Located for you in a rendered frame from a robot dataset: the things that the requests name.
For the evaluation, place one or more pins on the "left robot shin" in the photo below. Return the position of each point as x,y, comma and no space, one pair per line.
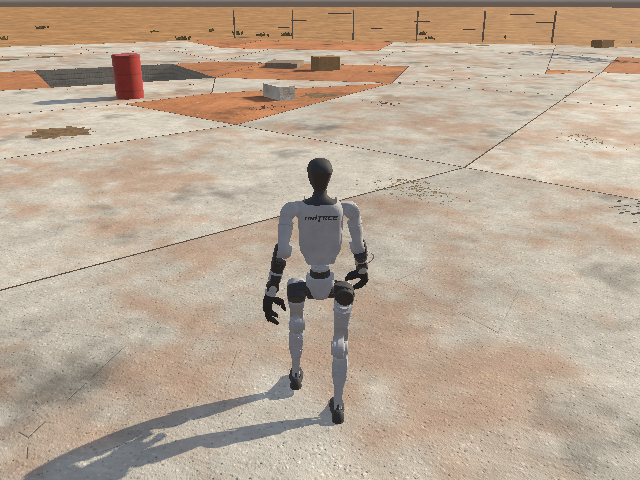
296,348

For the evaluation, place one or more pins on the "left robot forearm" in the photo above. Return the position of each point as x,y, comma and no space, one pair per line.
275,274

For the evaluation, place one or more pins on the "right robot hand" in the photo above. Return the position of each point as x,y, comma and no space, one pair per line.
353,275

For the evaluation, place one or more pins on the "robot right upper arm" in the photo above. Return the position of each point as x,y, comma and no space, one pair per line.
351,211

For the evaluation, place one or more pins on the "right robot forearm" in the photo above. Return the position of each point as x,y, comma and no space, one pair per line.
361,261

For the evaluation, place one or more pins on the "robot head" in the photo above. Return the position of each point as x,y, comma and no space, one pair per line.
319,174

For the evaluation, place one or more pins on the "left robot hand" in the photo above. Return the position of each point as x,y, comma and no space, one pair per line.
267,308

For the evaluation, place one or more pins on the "robot left upper arm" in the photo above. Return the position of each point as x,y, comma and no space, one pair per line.
285,227

